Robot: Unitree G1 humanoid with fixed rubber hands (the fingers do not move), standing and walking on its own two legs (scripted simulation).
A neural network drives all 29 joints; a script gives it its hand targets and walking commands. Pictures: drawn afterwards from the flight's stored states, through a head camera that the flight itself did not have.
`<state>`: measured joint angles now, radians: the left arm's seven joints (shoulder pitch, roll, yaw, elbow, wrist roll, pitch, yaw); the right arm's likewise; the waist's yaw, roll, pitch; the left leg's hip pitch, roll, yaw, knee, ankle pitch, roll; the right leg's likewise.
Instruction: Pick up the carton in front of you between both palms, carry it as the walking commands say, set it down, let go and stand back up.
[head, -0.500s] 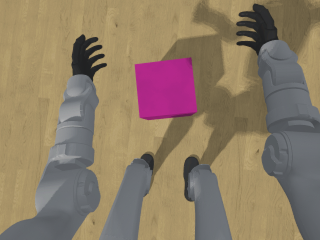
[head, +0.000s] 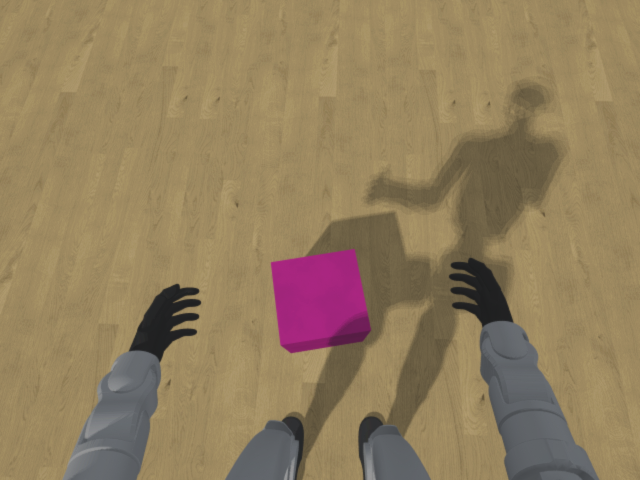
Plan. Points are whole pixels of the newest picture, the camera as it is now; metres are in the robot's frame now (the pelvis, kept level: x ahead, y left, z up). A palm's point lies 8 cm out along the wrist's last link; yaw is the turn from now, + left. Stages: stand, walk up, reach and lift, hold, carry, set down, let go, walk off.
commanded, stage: let go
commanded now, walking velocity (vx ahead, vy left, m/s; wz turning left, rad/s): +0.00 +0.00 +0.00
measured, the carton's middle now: (320, 305) +0.43 +0.04 -0.61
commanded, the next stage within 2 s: stand in 0.84 s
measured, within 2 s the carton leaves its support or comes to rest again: neither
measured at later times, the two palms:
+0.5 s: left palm (121, 417) +0.19 +0.23 -0.03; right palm (569, 439) +0.20 -0.24 -0.03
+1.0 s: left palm (99, 437) +0.16 +0.26 -0.05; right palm out of the picture +0.15 -0.25 -0.05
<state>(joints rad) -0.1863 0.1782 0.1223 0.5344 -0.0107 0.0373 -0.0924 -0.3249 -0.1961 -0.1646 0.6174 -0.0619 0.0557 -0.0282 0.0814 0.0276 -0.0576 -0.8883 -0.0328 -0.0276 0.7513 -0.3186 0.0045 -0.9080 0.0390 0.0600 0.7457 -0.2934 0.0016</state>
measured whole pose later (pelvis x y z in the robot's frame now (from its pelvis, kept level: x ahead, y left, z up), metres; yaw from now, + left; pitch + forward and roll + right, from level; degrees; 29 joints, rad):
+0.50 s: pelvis +0.03 -0.01 +0.04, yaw +1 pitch -1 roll +0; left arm 0.22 0.21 0.04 0.43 0.00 0.08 -0.08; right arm 0.23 -0.21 -0.04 0.44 0.00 0.08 0.06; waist 0.01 0.00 0.06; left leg -0.14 -0.02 -0.06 0.43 -0.27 0.00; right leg -0.16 0.03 0.04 0.43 -0.26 -0.02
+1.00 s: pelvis +0.04 +0.00 +0.03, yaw +2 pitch +1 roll +0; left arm 0.26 0.27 0.02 0.59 0.05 -0.03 0.02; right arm 0.31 -0.24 -0.03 0.64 -0.04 -0.03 0.00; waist -0.01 -0.04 -0.03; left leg -0.22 -0.05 -0.07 0.53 -0.32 0.01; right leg -0.23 0.01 0.02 0.52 -0.32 0.00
